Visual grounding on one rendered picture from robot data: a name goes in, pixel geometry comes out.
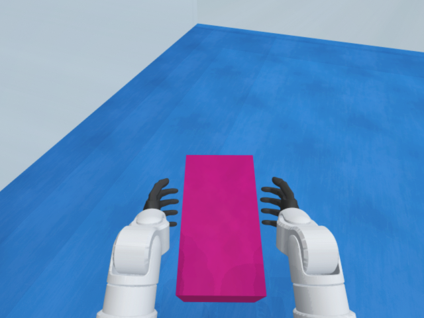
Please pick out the left robot forearm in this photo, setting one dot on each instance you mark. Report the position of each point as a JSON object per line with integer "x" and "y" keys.
{"x": 135, "y": 267}

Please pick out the left robot hand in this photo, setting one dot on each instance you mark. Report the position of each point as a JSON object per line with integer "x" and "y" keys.
{"x": 154, "y": 202}

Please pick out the carton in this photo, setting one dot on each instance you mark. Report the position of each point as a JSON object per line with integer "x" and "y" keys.
{"x": 220, "y": 254}

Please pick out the right robot forearm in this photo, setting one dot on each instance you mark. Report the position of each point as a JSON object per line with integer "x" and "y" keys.
{"x": 315, "y": 266}

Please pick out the right robot hand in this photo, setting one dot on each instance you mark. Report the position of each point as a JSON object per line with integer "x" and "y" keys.
{"x": 286, "y": 200}

